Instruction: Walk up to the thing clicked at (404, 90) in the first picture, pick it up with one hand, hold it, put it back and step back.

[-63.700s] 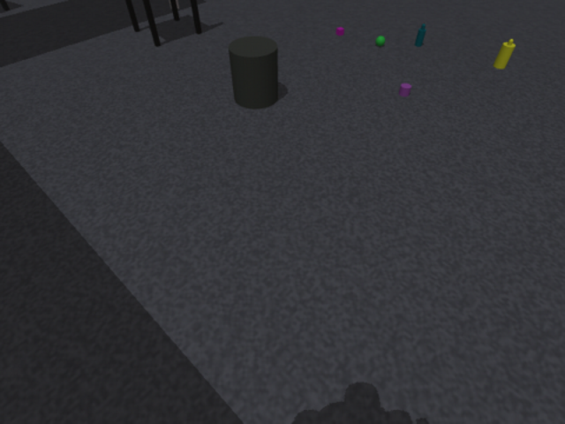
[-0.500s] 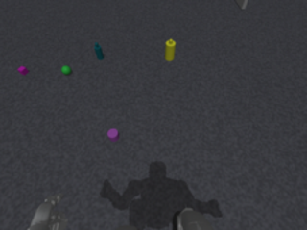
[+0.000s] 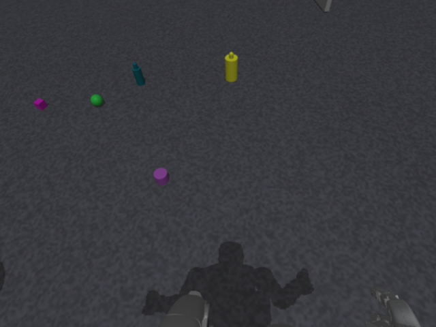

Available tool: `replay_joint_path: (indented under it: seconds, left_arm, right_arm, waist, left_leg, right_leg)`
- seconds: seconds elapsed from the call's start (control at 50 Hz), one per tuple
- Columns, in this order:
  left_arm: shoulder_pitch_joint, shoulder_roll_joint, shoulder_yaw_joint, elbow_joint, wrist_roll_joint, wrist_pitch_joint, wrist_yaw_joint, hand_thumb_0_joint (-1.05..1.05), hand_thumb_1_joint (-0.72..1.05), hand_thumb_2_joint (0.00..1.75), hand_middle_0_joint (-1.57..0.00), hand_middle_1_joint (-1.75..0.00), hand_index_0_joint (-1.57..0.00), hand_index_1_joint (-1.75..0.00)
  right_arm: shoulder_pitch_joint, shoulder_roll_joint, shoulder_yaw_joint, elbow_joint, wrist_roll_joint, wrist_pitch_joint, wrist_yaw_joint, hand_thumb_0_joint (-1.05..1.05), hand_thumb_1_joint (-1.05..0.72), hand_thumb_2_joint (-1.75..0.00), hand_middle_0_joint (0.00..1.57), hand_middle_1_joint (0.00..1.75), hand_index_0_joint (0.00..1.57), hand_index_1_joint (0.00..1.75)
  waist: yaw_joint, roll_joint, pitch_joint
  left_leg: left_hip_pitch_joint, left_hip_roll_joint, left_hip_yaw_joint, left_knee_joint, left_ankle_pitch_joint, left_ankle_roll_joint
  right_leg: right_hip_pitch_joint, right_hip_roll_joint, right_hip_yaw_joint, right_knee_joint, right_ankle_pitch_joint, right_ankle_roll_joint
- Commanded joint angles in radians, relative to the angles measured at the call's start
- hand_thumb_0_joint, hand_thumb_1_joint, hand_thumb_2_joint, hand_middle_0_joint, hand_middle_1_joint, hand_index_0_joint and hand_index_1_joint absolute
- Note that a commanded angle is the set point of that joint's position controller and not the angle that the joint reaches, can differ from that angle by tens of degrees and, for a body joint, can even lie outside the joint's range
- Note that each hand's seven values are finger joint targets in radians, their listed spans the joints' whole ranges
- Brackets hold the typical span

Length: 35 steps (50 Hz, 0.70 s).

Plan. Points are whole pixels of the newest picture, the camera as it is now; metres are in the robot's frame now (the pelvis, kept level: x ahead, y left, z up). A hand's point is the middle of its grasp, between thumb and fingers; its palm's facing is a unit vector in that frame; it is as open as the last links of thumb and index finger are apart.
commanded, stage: step back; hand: left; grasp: from above
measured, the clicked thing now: (161, 176) +0.86 +0.38 -0.73
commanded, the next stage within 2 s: stand in 1.52 s
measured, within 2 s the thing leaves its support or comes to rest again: neither
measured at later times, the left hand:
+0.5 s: hand out of the picture -0.07 +0.26 -0.14, palm faces +0.03 -0.94 -0.35, open 7.4 cm
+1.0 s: hand out of the picture -0.15 +0.26 -0.14, palm faces +0.01 -0.93 -0.38, open 7.4 cm
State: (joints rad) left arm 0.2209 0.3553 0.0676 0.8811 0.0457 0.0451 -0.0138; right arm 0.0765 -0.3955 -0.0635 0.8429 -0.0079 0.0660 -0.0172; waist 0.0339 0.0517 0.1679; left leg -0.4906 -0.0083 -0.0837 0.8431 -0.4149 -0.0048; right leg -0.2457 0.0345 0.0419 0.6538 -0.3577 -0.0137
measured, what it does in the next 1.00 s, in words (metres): walks backwards: left foot, then right foot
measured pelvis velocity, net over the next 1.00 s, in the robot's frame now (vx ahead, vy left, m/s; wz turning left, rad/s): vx -0.21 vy -0.02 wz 0.03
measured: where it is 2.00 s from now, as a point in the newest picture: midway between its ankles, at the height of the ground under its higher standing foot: outside the picture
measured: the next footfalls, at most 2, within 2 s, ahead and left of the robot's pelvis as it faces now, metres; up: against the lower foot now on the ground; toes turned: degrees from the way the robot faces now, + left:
left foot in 0.24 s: -0.08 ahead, +0.12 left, +0.00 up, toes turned +2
right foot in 0.58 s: -0.13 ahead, -0.15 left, +0.00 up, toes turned +1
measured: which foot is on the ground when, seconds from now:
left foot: up 0.00-0.22, down 0.24-0.62, up 0.64-0.84, down 0.86-1.00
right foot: down 0.00-0.28, up 0.30-0.56, down 0.58-1.00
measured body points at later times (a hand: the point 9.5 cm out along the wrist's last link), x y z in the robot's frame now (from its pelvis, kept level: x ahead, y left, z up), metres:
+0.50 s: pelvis -0.16 -0.01 +0.01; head -0.11 +0.02 +0.46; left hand -0.07 +0.31 -0.12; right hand -0.05 -0.31 -0.09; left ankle -0.12 +0.11 -0.72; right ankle -0.20 -0.16 -0.65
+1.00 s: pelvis -0.21 -0.02 +0.01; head -0.19 -0.01 +0.46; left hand -0.15 +0.31 -0.11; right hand -0.16 -0.32 -0.11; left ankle -0.20 +0.10 -0.72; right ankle -0.22 -0.14 -0.70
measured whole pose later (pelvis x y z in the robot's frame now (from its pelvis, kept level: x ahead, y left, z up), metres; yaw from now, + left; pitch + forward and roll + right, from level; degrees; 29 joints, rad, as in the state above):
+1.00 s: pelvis -0.21 -0.02 +0.01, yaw +2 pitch -2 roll +1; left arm 0.20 0.40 0.06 0.98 0.03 0.01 -0.02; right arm 0.25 -0.33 -0.06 1.00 -0.04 -0.03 0.02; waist 0.00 -0.03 0.07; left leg -0.22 -0.03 -0.03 0.51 -0.25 0.02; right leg -0.29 -0.02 0.02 0.78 -0.51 -0.03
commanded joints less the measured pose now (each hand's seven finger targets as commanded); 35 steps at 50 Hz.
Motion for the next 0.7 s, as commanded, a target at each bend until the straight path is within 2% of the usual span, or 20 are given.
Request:
replay_joint_path:
  seconds: [0.0,0.06,0.16,0.2,0.22,0.24,0.26,0.28,0.3,0.34,0.36,0.48,0.52,0.54,0.56,0.58,0.6,0.62,0.64,0.68]
  left_arm:
    - [-0.169,0.288,0.077,-0.158,-0.005,-0.034,0.036,0.00,0.90,0.90,-0.20,-0.30,-0.20,-0.30]
    - [-0.094,0.257,0.079,-0.142,0.002,-0.028,0.039,0.00,0.90,0.90,-0.20,-0.30,-0.20,-0.30]
    - [-0.064,0.246,0.076,-0.168,0.000,-0.004,0.053,0.00,0.90,0.90,-0.20,-0.30,-0.20,-0.30]
    - [-0.066,0.254,0.070,-0.175,-0.015,0.012,0.047,0.00,0.90,0.90,-0.20,-0.30,-0.20,-0.30]
    - [-0.070,0.235,0.056,-0.184,-0.020,0.019,0.042,0.00,0.90,0.90,-0.20,-0.30,-0.20,-0.30]
    - [-0.035,0.196,0.046,-0.185,-0.023,0.022,0.037,0.00,0.90,0.90,-0.20,-0.30,-0.20,-0.30]
    - [-0.064,0.182,0.039,-0.194,-0.029,0.020,0.042,0.00,0.90,0.90,-0.20,-0.30,-0.20,-0.30]
    - [-0.144,0.234,0.060,-0.197,-0.021,0.021,0.057,0.00,0.90,0.90,-0.20,-0.30,-0.20,-0.30]
    - [-0.156,0.258,0.065,-0.184,-0.020,0.023,0.053,0.00,0.90,0.90,-0.20,-0.30,-0.20,-0.30]
    - [-0.094,0.230,0.063,-0.143,-0.036,0.024,0.041,0.00,0.90,0.90,-0.20,-0.30,-0.20,-0.30]
    - [-0.048,0.227,0.061,-0.132,-0.038,0.024,0.038,0.00,0.90,0.90,-0.20,-0.30,-0.20,-0.30]
    - [-0.053,0.202,0.041,-0.110,-0.019,-0.030,0.017,0.00,0.90,0.90,-0.20,-0.30,-0.20,-0.30]
    - [-0.008,0.203,0.041,-0.060,-0.021,-0.051,0.019,0.00,0.90,0.90,-0.20,-0.30,-0.20,-0.30]
    - [0.041,0.191,0.044,-0.021,-0.018,-0.062,0.023,0.00,0.90,0.90,-0.20,-0.30,-0.20,-0.30]
    - [0.080,0.211,0.057,0.016,-0.010,-0.071,0.028,0.00,0.90,0.90,-0.20,-0.30,-0.20,-0.30]
    - [0.071,0.262,0.069,0.023,0.005,-0.080,0.031,0.00,0.90,0.90,-0.20,-0.30,-0.20,-0.30]
    - [0.028,0.315,0.079,-0.007,0.008,-0.084,0.032,0.00,0.90,0.90,-0.20,-0.30,-0.20,-0.30]
    - [-0.054,0.400,0.088,-0.031,0.015,-0.076,0.031,0.00,0.90,0.90,-0.20,-0.30,-0.20,-0.30]
    - [-0.163,0.365,0.076,-0.052,0.012,-0.075,0.031,0.00,0.90,0.90,-0.20,-0.30,-0.20,-0.30]
    - [-0.178,0.257,0.053,-0.054,0.002,-0.087,0.028,0.00,0.90,0.90,-0.20,-0.30,-0.20,-0.30]
  right_arm:
    - [0.065,-0.216,-0.052,-0.047,0.010,-0.019,-0.008,0.00,-0.90,-0.90,0.20,0.30,0.20,0.30]
    - [0.071,-0.168,-0.025,-0.047,0.006,-0.039,-0.017,0.00,-0.90,-0.90,0.20,0.30,0.20,0.30]
    - [0.110,-0.144,-0.020,-0.051,-0.013,-0.059,-0.023,0.00,-0.90,-0.90,0.20,0.30,0.20,0.30]
    - [0.178,-0.145,-0.031,-0.023,-0.021,-0.064,-0.021,0.00,-0.90,-0.90,0.20,0.30,0.20,0.30]
    - [0.193,-0.163,-0.043,-0.012,-0.028,-0.063,-0.022,0.00,-0.90,-0.90,0.20,0.30,0.20,0.30]
    - [0.170,-0.228,-0.061,-0.017,-0.040,-0.062,-0.021,0.00,-0.90,-0.90,0.20,0.30,0.20,0.30]
    - [0.119,-0.327,-0.076,-0.039,-0.044,-0.054,-0.012,0.00,-0.90,-0.90,0.20,0.30,0.20,0.30]
    - [0.108,-0.384,-0.086,-0.059,-0.041,-0.055,-0.009,0.00,-0.90,-0.90,0.20,0.30,0.20,0.30]
    - [0.061,-0.342,-0.082,-0.058,-0.037,-0.062,-0.018,0.00,-0.90,-0.90,0.20,0.30,0.20,0.30]
    - [0.003,-0.241,-0.044,-0.070,-0.046,-0.065,-0.023,0.00,-0.90,-0.90,0.20,0.30,0.20,0.30]
    - [-0.012,-0.221,-0.039,-0.076,-0.039,-0.064,-0.025,0.00,-0.90,-0.90,0.20,0.30,0.20,0.30]
    - [0.084,-0.212,-0.052,-0.047,-0.032,-0.069,-0.002,0.00,-0.90,-0.90,0.20,0.30,0.20,0.30]
    - [0.067,-0.239,-0.060,-0.041,-0.040,-0.054,0.006,0.00,-0.90,-0.90,0.20,0.30,0.20,0.30]
    - [0.054,-0.241,-0.058,-0.037,-0.039,-0.044,0.009,0.00,-0.90,-0.90,0.20,0.30,0.20,0.30]
    - [0.062,-0.208,-0.047,-0.031,-0.035,-0.038,0.010,0.00,-0.90,-0.90,0.20,0.30,0.20,0.30]
    - [0.066,-0.145,-0.029,-0.044,-0.028,-0.041,0.012,0.00,-0.90,-0.90,0.20,0.30,0.20,0.30]
    - [0.046,-0.100,-0.009,-0.063,-0.024,-0.049,0.014,0.00,-0.90,-0.90,0.20,0.30,0.20,0.30]
    - [-0.013,-0.175,-0.037,-0.052,-0.027,-0.049,0.000,0.00,-0.90,-0.90,0.20,0.30,0.20,0.30]
    - [0.022,-0.206,-0.054,-0.016,-0.018,-0.050,0.006,0.00,-0.90,-0.90,0.20,0.30,0.20,0.30]
    - [0.046,-0.185,-0.041,0.016,-0.004,-0.065,0.023,0.00,-0.90,-0.90,0.20,0.30,0.20,0.30]
  waist:
    - [-0.056,-0.177,-0.078]
    - [-0.004,-0.184,-0.145]
    - [0.012,-0.280,-0.228]
    - [-0.014,-0.245,-0.266]
    - [-0.017,-0.215,-0.276]
    - [0.004,-0.055,-0.286]
    - [-0.001,0.169,-0.244]
    - [-0.076,0.208,-0.226]
    - [-0.053,0.165,-0.177]
    - [0.003,0.054,-0.168]
    - [0.028,0.044,-0.160]
    - [-0.064,0.135,-0.229]
    - [-0.051,0.164,-0.244]
    - [-0.022,0.143,-0.238]
    - [-0.005,0.072,-0.230]
    - [-0.011,-0.060,-0.203]
    - [0.001,-0.212,-0.160]
    - [0.028,-0.234,-0.079]
    - [-0.028,-0.230,0.001]
    - [-0.045,-0.151,-0.010]
  left_leg:
    - [0.084,-0.099,-0.088,0.363,-0.066,0.007]
    - [0.020,-0.123,-0.047,0.307,-0.053,-0.014]
    - [0.043,-0.009,0.033,-0.177,-0.090,-0.015]
    - [0.187,-0.033,0.085,-0.468,0.165,-0.002]
    - [0.280,-0.007,0.048,-0.512,0.293,0.008]
    - [0.396,0.138,-0.146,-0.502,0.398,0.055]
    - [0.396,0.328,-0.378,-0.510,0.517,0.169]
    - [0.202,0.436,-0.475,-0.527,0.493,0.296]
    - [0.134,0.439,-0.447,-0.530,0.473,0.308]
    - [0.194,0.266,-0.174,-0.444,0.629,0.233]
    - [0.212,0.231,-0.111,-0.428,0.616,0.197]
    - [0.436,0.217,-0.120,-0.440,0.079,0.208]
    - [0.371,0.219,-0.107,-0.401,0.035,0.198]
    - [0.311,0.198,-0.068,-0.345,0.079,0.176]
    - [0.231,0.163,-0.033,-0.241,0.123,0.138]
    - [0.047,0.094,0.011,-0.122,0.045,0.081]
    - [-0.120,-0.013,0.031,-0.088,-0.115,0.012]
    - [0.043,0.025,-0.058,0.000,-0.156,-0.007]
    - [0.176,0.056,-0.074,0.073,-0.086,-0.004]
    - [0.124,-0.010,-0.020,-0.034,0.009,0.001]
  right_leg:
    - [-0.211,-0.289,0.238,-0.297,0.255,-0.193]
    - [-0.031,-0.209,0.139,-0.194,0.407,-0.156]
    - [0.233,-0.271,0.164,-0.084,0.575,-0.173]
    - [0.208,-0.227,0.115,0.034,0.589,-0.129]
    - [0.105,-0.202,0.113,0.063,0.491,-0.093]
    - [-0.088,-0.124,0.066,0.143,0.242,-0.049]
    - [-0.285,0.032,-0.031,0.290,-0.205,-0.008]
    - [-0.186,0.019,0.086,0.461,-0.322,0.009]
    - [-0.155,-0.006,0.144,0.553,-0.265,0.004]
    - [-0.199,0.054,0.168,0.643,-0.172,-0.001]
    - [-0.233,0.067,0.154,0.644,-0.133,-0.002]
    - [-0.170,-0.024,0.039,0.089,-0.146,0.037]
    - [-0.023,-0.027,-0.003,-0.161,-0.152,0.016]
    - [0.064,-0.010,-0.033,-0.327,-0.040,0.002]
    - [0.160,-0.011,0.010,-0.395,0.028,-0.015]
    - [0.240,-0.106,0.207,-0.368,0.002,-0.049]
    - [0.188,-0.272,0.463,-0.406,-0.156,-0.109]
    - [-0.167,-0.415,0.571,-0.444,-0.375,-0.224]
    - [-0.342,-0.406,0.521,-0.473,-0.489,-0.215]
    - [-0.142,-0.235,0.251,-0.397,-0.206,-0.136]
